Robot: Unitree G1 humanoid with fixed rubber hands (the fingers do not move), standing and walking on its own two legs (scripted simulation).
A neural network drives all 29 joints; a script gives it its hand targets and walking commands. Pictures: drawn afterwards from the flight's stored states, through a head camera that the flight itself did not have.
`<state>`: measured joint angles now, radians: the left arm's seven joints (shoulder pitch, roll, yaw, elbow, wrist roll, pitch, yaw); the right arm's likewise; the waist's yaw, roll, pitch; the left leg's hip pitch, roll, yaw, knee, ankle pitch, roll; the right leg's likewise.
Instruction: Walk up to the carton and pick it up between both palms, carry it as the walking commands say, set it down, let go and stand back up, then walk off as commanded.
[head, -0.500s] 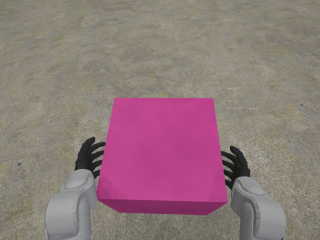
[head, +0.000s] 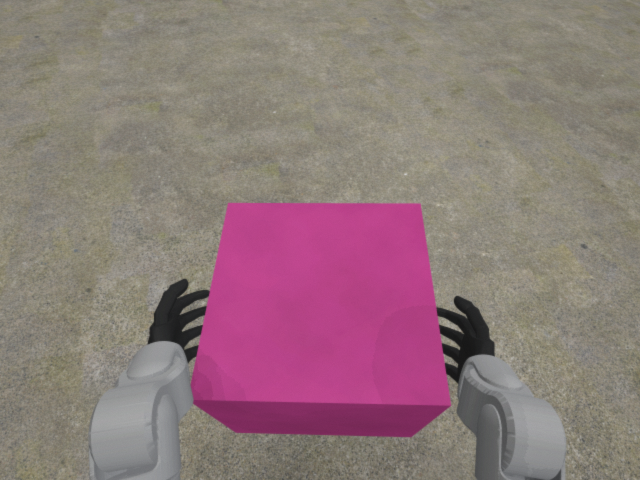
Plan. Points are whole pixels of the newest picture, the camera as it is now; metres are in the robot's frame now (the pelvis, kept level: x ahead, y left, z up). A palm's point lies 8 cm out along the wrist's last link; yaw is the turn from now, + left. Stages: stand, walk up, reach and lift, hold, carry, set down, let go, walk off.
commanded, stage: carry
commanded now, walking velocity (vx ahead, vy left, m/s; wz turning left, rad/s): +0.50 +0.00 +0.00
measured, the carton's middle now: (323, 324) +0.31 +0.00 -0.01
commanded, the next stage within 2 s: none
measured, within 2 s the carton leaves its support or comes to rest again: neither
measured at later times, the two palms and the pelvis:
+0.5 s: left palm (196, 156) +0.56 +0.21 +0.07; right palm (404, 173) +0.54 -0.13 +0.07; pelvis +0.31 +0.04 +0.00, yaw -1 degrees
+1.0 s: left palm (218, 57) +0.88 +0.22 +0.07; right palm (374, 77) +0.86 -0.11 +0.06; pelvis +0.63 +0.06 -0.01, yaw -1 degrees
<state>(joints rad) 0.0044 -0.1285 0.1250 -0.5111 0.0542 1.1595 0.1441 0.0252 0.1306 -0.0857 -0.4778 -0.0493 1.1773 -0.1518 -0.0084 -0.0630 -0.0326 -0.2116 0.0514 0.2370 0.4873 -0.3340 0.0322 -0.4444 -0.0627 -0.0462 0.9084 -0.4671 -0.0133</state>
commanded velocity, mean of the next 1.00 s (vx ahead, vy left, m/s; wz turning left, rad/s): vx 0.45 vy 0.00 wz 0.00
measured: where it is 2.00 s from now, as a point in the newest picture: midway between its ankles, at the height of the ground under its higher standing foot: (288, 274)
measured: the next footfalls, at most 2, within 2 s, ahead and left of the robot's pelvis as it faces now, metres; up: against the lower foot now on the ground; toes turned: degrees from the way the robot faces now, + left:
right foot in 0.08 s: +0.13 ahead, -0.13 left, +0.00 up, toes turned -5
left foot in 0.36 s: +0.29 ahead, +0.10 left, +0.00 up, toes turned +13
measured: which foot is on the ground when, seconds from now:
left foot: down 0.00-0.10, up 0.12-0.34, down 0.36-0.78, up 0.80-1.00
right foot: up 0.00-0.06, down 0.08-0.40, up 0.42-0.74, down 0.76-1.00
